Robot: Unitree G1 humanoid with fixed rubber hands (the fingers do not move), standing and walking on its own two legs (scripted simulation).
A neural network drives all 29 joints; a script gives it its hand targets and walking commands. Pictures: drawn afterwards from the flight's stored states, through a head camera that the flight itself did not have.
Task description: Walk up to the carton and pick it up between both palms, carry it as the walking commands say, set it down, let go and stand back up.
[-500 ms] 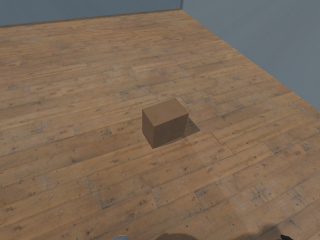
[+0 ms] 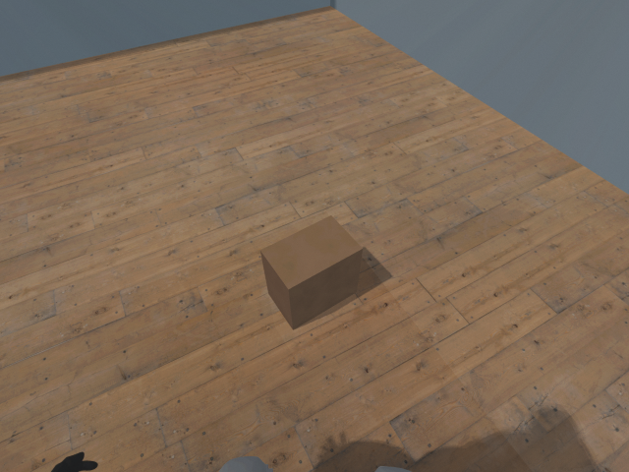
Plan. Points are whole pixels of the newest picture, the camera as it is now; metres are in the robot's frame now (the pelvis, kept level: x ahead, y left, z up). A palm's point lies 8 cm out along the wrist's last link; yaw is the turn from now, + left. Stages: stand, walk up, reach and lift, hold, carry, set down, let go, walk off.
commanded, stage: walk up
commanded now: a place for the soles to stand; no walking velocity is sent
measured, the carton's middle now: (312, 272) +0.83 +0.02 -0.62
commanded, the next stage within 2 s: none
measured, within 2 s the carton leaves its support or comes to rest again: neither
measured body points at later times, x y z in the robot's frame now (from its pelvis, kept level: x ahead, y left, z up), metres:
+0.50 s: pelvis +0.16 +0.01 +0.00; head +0.17 +0.01 +0.45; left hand +0.25 +0.33 -0.10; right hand +0.20 -0.33 -0.08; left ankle +0.16 +0.14 -0.72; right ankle +0.26 -0.14 -0.70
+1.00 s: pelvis +0.25 +0.00 -0.01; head +0.27 +0.02 +0.44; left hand +0.31 +0.32 -0.13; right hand +0.37 -0.32 -0.10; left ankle +0.30 +0.12 -0.72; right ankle +0.28 -0.13 -0.72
